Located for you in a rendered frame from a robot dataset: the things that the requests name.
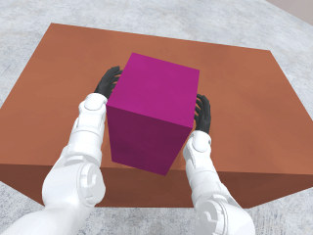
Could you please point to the left robot forearm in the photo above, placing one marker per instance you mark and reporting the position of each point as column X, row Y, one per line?
column 86, row 138

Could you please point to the pedestal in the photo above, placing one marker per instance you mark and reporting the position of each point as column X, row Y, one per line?
column 261, row 134

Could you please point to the right robot forearm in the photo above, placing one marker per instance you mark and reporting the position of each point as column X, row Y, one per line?
column 202, row 176

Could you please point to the carton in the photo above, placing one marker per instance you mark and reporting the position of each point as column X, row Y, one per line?
column 151, row 112

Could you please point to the left robot hand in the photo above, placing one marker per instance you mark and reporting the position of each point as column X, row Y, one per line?
column 106, row 85

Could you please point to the robot right upper arm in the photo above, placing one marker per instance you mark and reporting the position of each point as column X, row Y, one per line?
column 215, row 217

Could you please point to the robot left upper arm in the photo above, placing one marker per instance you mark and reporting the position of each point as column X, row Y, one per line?
column 69, row 195

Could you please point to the right robot hand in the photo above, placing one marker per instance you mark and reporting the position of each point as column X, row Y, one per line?
column 203, row 119

